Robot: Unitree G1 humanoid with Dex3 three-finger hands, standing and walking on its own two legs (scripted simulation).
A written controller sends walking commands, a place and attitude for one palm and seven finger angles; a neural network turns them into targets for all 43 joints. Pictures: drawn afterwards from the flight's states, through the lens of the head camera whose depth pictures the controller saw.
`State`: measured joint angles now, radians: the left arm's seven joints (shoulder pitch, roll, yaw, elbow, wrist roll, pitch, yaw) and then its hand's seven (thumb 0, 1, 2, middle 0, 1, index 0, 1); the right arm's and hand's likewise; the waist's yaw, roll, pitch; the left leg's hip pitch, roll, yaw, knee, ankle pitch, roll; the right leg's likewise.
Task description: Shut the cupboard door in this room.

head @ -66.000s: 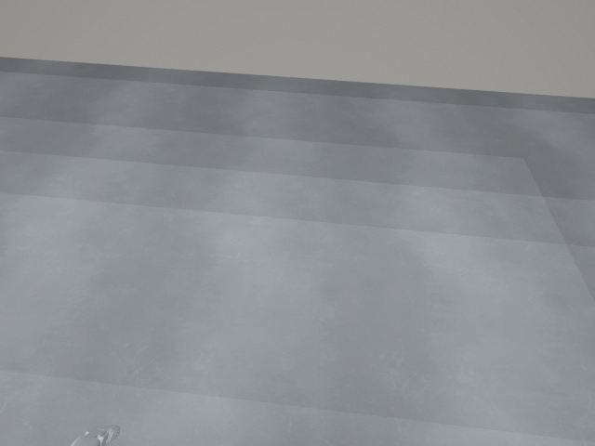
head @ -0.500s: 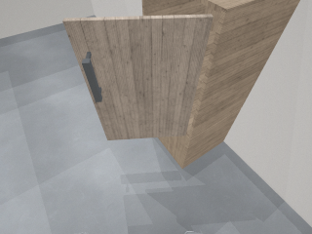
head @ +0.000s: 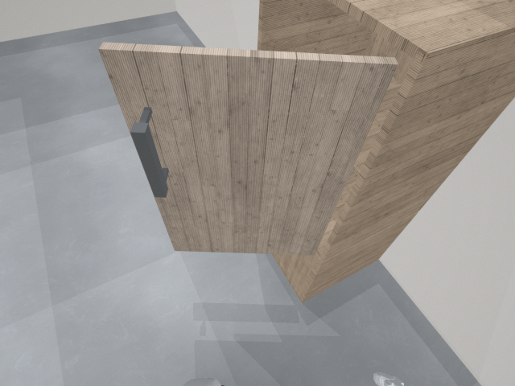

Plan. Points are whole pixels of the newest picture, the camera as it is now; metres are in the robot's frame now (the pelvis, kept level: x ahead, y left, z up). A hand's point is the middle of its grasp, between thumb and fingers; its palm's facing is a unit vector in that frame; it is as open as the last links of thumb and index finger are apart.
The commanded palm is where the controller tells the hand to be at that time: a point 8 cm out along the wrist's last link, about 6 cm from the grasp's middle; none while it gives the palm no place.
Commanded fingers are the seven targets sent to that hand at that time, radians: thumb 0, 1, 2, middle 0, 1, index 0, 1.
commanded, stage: come to a stop and stand still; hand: left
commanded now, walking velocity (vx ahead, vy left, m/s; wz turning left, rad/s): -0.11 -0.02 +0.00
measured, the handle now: (154, 155) +0.44 +0.23 +0.08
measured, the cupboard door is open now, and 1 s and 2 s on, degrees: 61 61 61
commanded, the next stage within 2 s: look again from close up in 0.64 s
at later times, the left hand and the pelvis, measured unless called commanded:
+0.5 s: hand out of the picture +0.02 +0.15 -0.17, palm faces +0.02 -0.98 -0.17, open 7.3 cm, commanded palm none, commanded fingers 0.00 0.90 0.90 -0.20 -0.30 -0.20 -0.30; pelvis -0.03 -0.03 +0.01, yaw +0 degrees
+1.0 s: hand out of the picture -0.04 +0.16 -0.17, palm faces +0.00 -0.97 -0.22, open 7.4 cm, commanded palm none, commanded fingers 0.00 0.90 0.90 -0.20 -0.30 -0.20 -0.30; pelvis -0.03 -0.01 +0.00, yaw +0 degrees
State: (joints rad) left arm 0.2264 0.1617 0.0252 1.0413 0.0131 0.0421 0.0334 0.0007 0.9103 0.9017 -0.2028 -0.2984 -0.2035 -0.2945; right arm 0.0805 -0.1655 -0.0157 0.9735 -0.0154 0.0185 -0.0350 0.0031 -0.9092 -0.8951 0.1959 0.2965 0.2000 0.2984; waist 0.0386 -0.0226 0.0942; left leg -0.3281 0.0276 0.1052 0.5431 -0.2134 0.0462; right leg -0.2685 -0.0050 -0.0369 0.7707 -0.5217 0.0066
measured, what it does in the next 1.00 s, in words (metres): steps on the spot: right foot, then left foot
